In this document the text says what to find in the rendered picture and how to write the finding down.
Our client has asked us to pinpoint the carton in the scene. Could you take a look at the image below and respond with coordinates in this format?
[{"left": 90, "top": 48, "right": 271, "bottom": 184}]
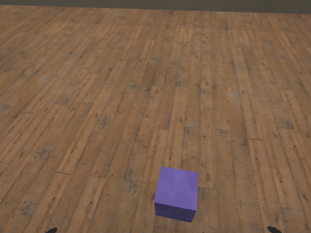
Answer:
[{"left": 155, "top": 166, "right": 198, "bottom": 222}]

